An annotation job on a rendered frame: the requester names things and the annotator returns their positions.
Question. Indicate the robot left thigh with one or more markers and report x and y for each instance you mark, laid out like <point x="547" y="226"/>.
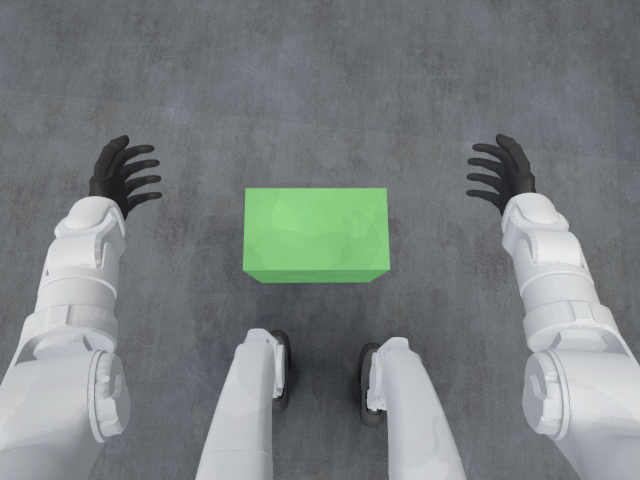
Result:
<point x="239" y="441"/>

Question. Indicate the left robot upper arm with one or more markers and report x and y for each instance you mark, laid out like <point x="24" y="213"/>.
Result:
<point x="56" y="414"/>

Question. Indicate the right robot hand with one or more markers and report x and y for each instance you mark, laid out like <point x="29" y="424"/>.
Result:
<point x="514" y="172"/>

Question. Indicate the right robot foot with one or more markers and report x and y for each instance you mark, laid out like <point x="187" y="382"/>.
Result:
<point x="370" y="417"/>

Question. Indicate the left robot forearm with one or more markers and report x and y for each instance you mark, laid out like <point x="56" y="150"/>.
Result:
<point x="76" y="297"/>

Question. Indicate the right robot forearm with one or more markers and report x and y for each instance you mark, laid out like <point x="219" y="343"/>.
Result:
<point x="562" y="307"/>

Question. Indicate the right robot upper arm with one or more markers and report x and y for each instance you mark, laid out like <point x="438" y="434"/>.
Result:
<point x="588" y="403"/>

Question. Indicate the carton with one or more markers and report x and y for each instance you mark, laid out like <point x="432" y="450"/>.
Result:
<point x="316" y="235"/>

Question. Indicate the left robot hand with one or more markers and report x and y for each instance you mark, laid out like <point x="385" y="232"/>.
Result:
<point x="110" y="175"/>

